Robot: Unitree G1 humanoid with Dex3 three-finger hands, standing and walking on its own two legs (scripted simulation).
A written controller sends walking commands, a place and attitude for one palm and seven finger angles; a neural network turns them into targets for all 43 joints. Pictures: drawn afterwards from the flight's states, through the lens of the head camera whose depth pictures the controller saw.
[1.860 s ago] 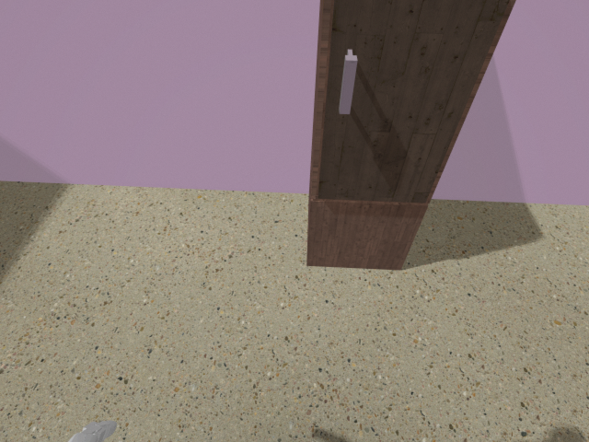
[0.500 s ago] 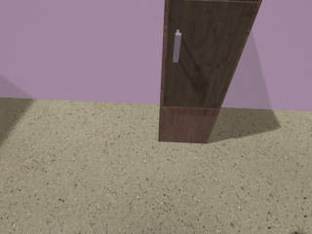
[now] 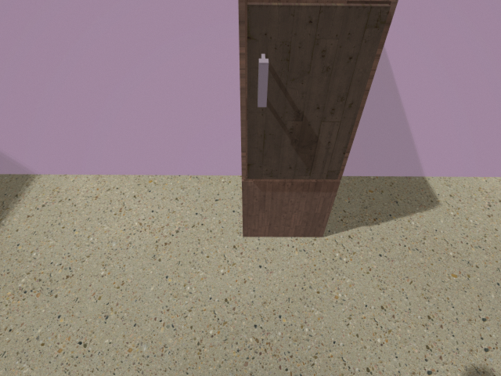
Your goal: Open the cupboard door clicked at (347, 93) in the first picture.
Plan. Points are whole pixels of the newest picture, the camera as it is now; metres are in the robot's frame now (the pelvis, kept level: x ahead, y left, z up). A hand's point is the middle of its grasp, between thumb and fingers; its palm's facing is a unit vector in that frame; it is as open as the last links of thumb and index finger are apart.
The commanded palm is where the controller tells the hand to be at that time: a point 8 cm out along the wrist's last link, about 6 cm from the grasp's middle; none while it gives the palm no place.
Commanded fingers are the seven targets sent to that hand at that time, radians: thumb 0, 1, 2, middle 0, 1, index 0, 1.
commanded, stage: take the last steps up to it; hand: left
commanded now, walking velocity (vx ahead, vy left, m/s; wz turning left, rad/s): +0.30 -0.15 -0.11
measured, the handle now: (262, 80) +0.84 +0.02 +0.07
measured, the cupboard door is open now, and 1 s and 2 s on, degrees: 0 0 0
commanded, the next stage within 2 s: come to a stop and stand still in 0.70 s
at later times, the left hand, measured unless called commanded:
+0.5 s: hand out of the picture +0.12 +0.18 -0.18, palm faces +0.00 -0.99 -0.12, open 7.4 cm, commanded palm none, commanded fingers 0.00 0.90 0.90 -0.20 -0.30 -0.20 -0.30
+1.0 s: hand (226, 262) +0.40 +0.09 -0.16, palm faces -0.05 -0.97 -0.22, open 7.2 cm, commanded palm none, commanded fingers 0.00 0.90 0.90 -0.20 -0.30 -0.20 -0.30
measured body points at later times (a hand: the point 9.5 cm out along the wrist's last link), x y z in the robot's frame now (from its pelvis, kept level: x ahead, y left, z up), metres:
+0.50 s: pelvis +0.15 +0.01 +0.00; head +0.16 +0.04 +0.45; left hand +0.12 +0.23 -0.17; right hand +0.20 -0.23 -0.14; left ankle +0.18 +0.10 -0.73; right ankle +0.08 -0.11 -0.64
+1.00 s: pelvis +0.30 -0.08 +0.00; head +0.33 -0.10 +0.45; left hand +0.40 +0.14 -0.14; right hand +0.26 -0.32 -0.16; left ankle +0.28 +0.04 -0.69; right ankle +0.33 -0.20 -0.73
